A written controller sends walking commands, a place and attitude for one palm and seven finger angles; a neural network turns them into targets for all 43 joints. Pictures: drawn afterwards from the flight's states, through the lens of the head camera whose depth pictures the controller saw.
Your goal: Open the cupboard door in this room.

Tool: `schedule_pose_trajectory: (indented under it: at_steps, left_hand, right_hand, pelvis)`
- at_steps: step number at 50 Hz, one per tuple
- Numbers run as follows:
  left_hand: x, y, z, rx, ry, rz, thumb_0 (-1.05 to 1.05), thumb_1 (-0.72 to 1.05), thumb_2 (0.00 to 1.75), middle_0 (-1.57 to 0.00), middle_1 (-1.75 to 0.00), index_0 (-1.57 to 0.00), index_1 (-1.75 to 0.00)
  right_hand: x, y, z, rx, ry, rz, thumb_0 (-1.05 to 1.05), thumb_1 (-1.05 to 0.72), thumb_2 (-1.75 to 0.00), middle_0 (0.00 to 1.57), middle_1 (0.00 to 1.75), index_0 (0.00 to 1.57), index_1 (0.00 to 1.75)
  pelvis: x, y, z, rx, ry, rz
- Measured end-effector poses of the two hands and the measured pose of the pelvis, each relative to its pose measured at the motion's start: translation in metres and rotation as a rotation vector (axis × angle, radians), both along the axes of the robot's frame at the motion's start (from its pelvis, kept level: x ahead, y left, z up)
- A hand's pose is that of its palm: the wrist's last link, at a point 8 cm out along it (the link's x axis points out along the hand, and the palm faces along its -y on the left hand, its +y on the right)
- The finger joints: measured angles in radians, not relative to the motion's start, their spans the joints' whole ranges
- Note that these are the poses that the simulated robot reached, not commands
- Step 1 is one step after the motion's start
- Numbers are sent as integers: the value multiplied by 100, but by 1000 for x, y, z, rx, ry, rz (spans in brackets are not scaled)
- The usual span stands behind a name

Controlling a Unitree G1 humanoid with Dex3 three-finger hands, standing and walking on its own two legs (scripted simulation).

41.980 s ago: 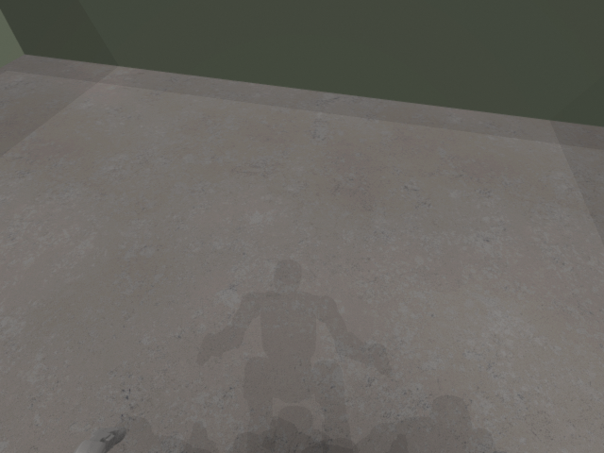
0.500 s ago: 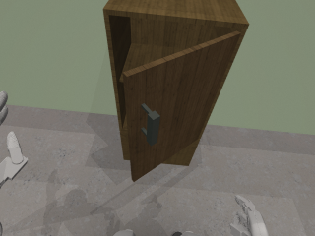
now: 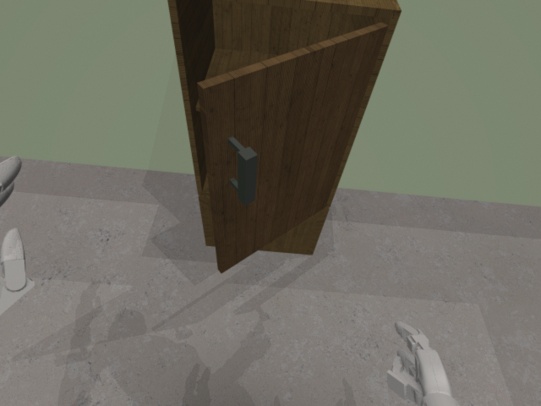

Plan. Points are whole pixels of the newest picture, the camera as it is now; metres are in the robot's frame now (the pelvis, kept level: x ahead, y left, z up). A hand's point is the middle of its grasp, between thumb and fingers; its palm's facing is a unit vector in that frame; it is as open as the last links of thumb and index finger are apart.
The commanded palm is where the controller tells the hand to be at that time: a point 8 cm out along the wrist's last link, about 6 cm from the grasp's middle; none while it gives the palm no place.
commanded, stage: step back with the hand held close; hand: left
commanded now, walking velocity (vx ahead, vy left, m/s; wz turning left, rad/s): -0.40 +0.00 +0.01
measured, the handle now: (240, 171) +0.50 +0.09 +0.03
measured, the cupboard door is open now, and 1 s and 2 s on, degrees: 41 41 41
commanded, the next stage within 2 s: stop stepping back and stand still in 0.02 s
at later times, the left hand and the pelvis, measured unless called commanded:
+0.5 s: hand out of the picture -0.01 +0.24 +0.19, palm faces +0.53 -0.74 -0.41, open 7.4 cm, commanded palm -0.05 +0.27 +0.18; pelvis -0.17 -0.04 +0.01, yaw +4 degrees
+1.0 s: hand out of the picture -0.03 +0.22 +0.16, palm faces +0.49 -0.71 -0.50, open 7.4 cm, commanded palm -0.10 +0.26 +0.18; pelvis -0.21 -0.05 -0.01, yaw +5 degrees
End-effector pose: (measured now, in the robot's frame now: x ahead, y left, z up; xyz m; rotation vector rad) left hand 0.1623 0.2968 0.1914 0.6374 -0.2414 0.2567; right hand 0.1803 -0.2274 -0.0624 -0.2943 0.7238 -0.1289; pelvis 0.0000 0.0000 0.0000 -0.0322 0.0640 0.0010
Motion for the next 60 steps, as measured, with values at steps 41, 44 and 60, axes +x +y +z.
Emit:
schedule_pose_trajectory:
  at_steps: [41,44,60]
  left_hand:
    - [-235,-28,10,-18,-137,194,2,88,89,-21,-31,-21,-30]
    - [-236,-38,11,31,-144,193,2,88,89,-21,-31,-21,-30]
    - [-245,-47,-2,-79,-75,192,2,88,89,-21,-31,-21,-30]
  right_hand:
    - [-251,-27,-28,100,-25,8,2,-90,-90,20,30,20,30]
    - [-246,-29,-46,130,-3,33,1,-90,-90,20,30,21,30]
    - [-230,-68,-6,-19,3,43,2,-90,-90,20,30,20,30]
  pelvis:
    - [-202,-39,-5,69,-100,86]
    - [-205,-47,-16,64,-110,90]
    - [-205,-52,5,48,-70,93]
